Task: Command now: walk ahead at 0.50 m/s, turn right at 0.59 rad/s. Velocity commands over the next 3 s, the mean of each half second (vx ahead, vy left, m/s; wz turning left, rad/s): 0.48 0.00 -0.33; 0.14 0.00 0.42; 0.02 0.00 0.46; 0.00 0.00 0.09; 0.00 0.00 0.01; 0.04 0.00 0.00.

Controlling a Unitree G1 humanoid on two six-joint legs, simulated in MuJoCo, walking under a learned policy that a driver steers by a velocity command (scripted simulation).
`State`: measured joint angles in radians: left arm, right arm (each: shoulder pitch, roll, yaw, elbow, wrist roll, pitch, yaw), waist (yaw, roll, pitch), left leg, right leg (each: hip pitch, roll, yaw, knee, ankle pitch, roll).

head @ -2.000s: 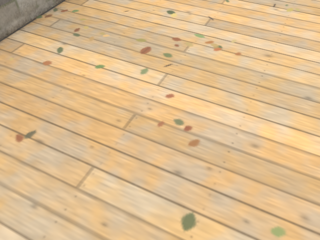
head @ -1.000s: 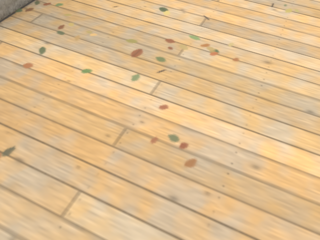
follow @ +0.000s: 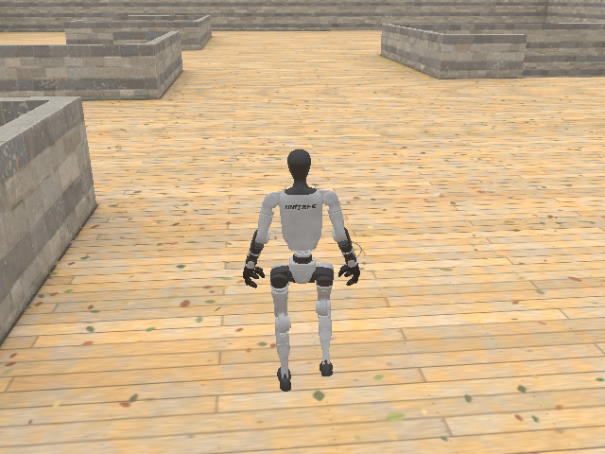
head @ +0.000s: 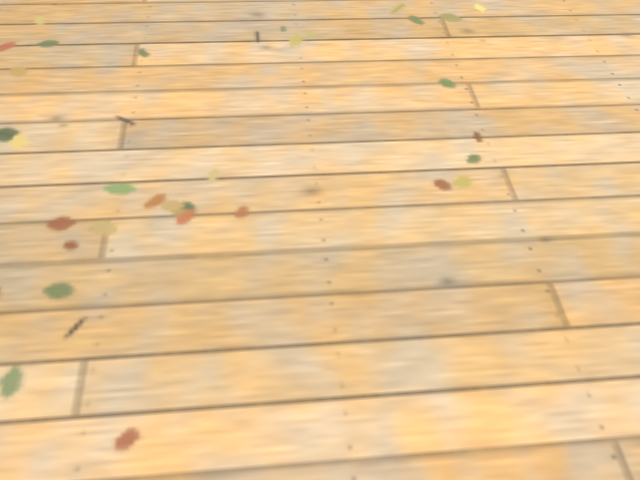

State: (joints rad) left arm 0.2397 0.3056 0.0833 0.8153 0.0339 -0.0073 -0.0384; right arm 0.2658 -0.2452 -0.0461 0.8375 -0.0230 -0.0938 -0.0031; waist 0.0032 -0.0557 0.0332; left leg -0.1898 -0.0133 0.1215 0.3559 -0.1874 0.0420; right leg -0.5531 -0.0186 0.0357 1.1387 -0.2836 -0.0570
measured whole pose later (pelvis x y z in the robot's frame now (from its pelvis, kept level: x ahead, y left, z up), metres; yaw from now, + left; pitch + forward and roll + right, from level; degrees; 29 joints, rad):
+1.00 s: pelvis +0.39 -0.07 -0.01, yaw +7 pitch +1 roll -1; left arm 0.15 0.24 0.04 0.78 0.03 0.02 0.03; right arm 0.23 -0.27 -0.07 0.78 -0.01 0.02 0.00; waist -0.02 -0.02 0.08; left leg -0.35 -0.10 -0.01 0.46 -0.11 0.11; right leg -0.50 -0.01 0.03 1.11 -0.44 0.03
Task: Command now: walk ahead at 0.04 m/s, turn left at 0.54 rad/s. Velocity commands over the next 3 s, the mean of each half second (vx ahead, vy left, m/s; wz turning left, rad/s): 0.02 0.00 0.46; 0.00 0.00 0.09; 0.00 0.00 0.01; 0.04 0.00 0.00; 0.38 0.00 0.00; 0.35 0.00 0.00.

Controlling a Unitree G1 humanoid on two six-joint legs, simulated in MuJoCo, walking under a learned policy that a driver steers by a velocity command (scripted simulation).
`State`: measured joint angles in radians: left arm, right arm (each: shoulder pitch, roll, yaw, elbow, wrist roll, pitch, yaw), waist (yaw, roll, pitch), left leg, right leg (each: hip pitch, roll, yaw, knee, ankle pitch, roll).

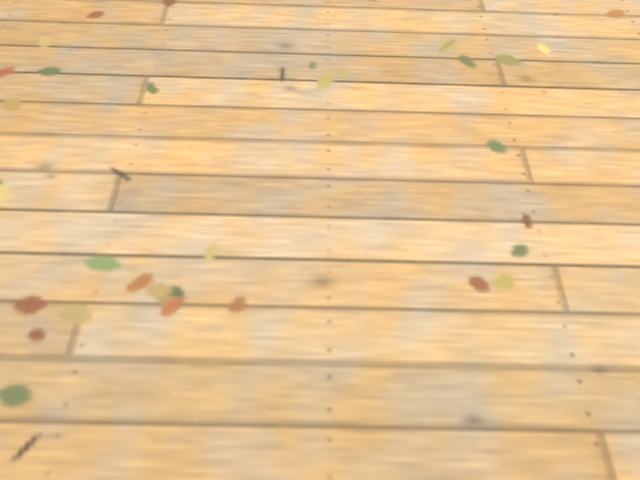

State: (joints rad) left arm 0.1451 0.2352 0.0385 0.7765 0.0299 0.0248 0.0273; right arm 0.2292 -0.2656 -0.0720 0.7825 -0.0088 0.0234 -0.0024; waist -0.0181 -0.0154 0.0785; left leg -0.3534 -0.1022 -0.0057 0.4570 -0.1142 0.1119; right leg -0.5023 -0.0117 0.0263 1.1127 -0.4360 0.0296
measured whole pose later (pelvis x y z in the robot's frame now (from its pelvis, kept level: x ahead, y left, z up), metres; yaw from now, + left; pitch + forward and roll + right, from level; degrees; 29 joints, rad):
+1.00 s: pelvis -0.01 -0.04 +0.01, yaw +16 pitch -2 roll +0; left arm 0.25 0.24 0.03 0.98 0.01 0.01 0.02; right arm 0.20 -0.23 0.00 0.96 -0.01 0.00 -0.03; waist 0.02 0.00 0.03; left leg -0.10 -0.05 -0.05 0.38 -0.24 0.04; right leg -0.14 0.00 -0.02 0.36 -0.19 0.00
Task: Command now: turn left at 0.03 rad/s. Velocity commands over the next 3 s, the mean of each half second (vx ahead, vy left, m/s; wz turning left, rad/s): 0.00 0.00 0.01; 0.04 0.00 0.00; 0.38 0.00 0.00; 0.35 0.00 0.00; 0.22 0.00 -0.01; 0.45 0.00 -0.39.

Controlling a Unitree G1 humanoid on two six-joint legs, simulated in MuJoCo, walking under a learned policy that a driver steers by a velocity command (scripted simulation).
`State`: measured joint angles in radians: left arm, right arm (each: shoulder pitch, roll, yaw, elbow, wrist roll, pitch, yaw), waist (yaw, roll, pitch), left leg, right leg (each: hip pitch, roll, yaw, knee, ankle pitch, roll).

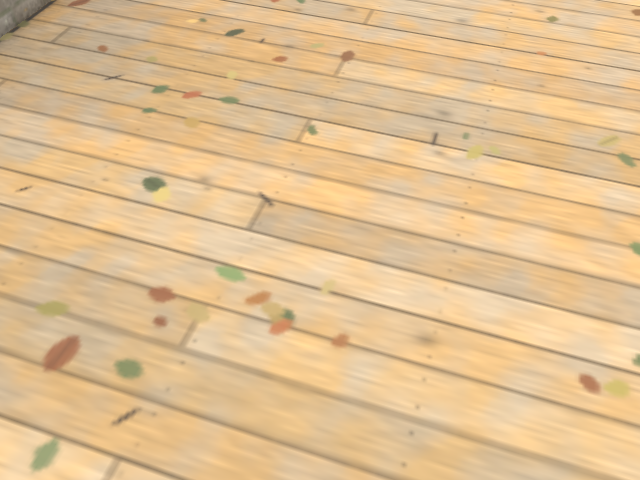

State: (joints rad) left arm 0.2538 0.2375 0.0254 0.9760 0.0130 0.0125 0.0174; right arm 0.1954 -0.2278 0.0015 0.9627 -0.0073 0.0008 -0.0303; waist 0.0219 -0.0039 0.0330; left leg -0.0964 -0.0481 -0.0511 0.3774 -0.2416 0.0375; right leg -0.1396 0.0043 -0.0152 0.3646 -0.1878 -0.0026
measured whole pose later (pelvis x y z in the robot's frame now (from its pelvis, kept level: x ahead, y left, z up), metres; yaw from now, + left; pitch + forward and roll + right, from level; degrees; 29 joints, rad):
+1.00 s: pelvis +0.01 -0.01 -0.01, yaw +0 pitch -1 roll +0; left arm 0.32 0.16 0.00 1.15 0.02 0.01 0.03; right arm 0.35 -0.16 0.00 1.14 -0.01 0.00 -0.04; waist 0.00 0.00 -0.01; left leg -0.14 -0.05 -0.05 0.47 -0.36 0.06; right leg -0.21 0.02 0.01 0.53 -0.39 -0.04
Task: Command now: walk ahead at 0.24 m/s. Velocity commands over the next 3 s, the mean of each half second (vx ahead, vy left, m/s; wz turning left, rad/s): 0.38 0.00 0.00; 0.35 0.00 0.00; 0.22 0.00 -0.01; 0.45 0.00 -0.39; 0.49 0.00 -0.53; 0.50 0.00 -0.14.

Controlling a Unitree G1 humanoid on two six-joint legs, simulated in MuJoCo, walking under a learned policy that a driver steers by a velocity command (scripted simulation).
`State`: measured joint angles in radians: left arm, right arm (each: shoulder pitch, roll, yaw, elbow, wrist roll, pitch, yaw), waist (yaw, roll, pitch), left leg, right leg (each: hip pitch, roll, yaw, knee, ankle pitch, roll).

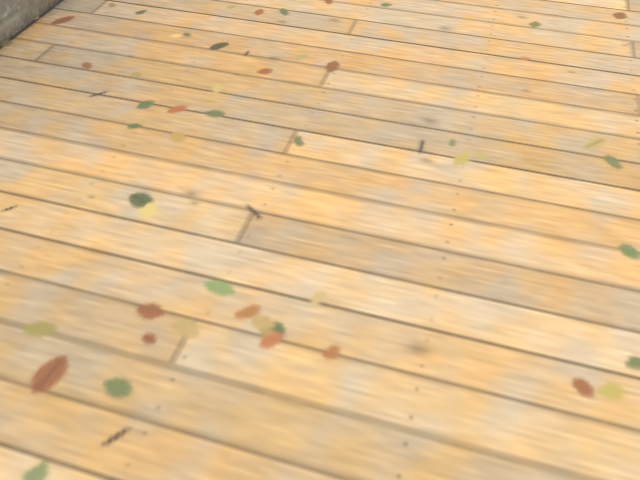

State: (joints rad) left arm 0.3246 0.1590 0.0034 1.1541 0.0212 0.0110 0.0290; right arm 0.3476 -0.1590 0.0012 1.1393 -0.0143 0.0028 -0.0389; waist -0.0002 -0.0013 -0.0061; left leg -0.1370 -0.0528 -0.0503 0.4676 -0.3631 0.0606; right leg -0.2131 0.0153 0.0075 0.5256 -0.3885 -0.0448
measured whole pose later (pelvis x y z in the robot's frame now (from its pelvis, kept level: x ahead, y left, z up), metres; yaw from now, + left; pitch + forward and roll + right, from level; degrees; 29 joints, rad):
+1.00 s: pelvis +0.45 -0.02 +0.00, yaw +0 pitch -1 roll +1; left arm 0.12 0.16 0.02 0.98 0.02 -0.04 0.01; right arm 0.41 -0.14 0.00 1.10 -0.02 -0.08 -0.02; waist -0.04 -0.03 0.08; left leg -0.02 -0.09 0.10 0.31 -0.28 0.10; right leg -0.51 -0.03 -0.06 0.67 -0.10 -0.05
